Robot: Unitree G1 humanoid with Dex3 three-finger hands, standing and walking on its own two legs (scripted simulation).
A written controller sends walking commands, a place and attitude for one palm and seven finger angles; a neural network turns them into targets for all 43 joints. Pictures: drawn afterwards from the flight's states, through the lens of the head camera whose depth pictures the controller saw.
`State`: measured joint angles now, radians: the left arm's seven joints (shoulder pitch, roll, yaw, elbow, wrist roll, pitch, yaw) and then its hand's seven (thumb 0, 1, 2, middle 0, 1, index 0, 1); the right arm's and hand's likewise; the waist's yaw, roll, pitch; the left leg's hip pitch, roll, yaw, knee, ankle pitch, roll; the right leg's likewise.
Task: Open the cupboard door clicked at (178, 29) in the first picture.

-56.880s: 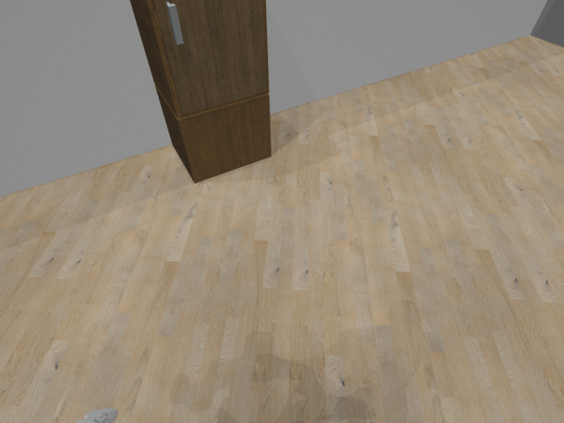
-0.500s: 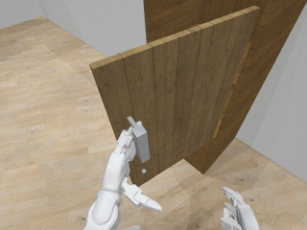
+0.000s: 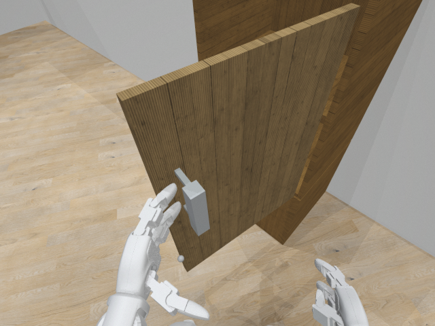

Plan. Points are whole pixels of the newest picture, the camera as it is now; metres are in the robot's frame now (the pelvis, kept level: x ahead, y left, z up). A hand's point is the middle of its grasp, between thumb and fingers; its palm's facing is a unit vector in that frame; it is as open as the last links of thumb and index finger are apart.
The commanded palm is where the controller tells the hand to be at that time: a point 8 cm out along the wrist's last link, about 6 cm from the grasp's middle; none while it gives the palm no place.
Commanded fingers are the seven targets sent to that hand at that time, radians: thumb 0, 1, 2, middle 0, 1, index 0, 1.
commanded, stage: slide the hand sideways off the handle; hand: left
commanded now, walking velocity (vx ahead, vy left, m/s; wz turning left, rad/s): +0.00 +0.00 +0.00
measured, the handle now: (190, 201) +0.31 +0.07 +0.08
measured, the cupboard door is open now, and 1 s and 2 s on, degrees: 78 78 78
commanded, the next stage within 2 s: draw the hand back to the body in 0.50 s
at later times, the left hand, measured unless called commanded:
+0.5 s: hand (142, 284) +0.17 +0.12 +0.08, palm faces -0.04 -1.00 -0.03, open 16.3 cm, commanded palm +0.15 +0.18 +0.08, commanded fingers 0.00 -0.50 0.30 -0.15 -0.30 -0.15 -0.30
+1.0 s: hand (104, 272) +0.18 +0.17 +0.12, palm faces -0.02 -1.00 -0.07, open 16.3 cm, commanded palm +0.14 +0.23 +0.13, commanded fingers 0.00 -0.47 0.31 -0.15 -0.30 -0.15 -0.30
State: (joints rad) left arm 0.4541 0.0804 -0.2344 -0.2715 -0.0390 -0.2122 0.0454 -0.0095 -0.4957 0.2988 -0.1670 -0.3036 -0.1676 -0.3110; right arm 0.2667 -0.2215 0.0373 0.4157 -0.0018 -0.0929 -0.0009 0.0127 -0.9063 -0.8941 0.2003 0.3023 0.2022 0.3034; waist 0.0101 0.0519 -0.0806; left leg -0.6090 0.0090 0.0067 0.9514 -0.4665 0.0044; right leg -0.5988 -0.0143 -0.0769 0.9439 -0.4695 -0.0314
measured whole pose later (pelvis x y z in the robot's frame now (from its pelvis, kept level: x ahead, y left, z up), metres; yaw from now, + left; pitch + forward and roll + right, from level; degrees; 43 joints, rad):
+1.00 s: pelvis +0.00 +0.01 +0.00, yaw +0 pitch +5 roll -2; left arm 0.61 0.22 0.06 -0.43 -0.24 -0.15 -0.17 -0.01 -0.49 0.30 -0.16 -0.30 -0.15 -0.30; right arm 0.28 -0.23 0.04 0.44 0.05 -0.16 -0.06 0.01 -0.91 -0.89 0.20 0.30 0.20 0.30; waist 0.03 0.07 -0.10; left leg -0.56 0.01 -0.01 0.95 -0.47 0.02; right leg -0.53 0.00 -0.09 0.89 -0.46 -0.02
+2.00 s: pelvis +0.03 +0.01 +0.06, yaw -1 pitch -4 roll +0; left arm 0.46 0.33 0.32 -0.40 -0.06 -0.06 0.11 0.01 0.84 0.87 -0.21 -0.30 -0.20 -0.30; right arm 0.18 -0.24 0.02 0.63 0.00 -0.10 -0.07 0.01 -0.91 -0.89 0.20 0.30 0.20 0.30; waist 0.08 0.07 0.03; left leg -0.08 0.00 0.03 0.42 -0.27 0.02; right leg -0.07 0.00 -0.05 0.40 -0.25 -0.01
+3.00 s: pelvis -0.07 +0.03 +0.04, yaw +0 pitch -1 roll -1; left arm 0.54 0.42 0.44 -0.52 0.00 -0.20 0.15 0.02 0.89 0.90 -0.22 -0.30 -0.21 -0.30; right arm 0.22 -0.21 0.00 0.56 0.01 -0.08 -0.08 0.01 -0.90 -0.89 0.20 0.30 0.20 0.30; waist 0.00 0.00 0.07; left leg -0.40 -0.02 0.02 0.61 -0.20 0.06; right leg -0.37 0.01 0.00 0.57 -0.19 0.02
